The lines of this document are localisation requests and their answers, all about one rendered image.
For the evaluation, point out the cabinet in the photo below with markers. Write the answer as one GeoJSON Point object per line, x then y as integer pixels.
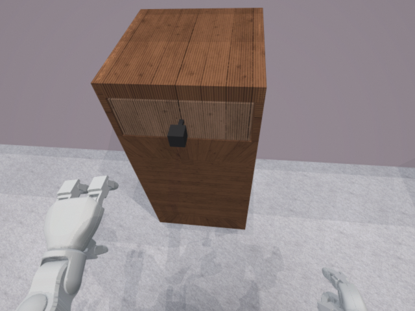
{"type": "Point", "coordinates": [204, 54]}

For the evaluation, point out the robot left forearm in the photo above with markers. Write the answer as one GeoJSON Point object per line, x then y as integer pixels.
{"type": "Point", "coordinates": [56, 282]}

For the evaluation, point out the left robot hand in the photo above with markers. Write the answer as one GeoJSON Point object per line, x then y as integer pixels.
{"type": "Point", "coordinates": [72, 221]}

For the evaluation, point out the right robot hand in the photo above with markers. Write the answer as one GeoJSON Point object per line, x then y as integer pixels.
{"type": "Point", "coordinates": [348, 298]}

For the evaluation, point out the drawer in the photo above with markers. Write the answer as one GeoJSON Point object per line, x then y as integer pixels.
{"type": "Point", "coordinates": [203, 119]}

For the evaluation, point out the handle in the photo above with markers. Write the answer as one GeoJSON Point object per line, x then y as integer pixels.
{"type": "Point", "coordinates": [177, 134]}

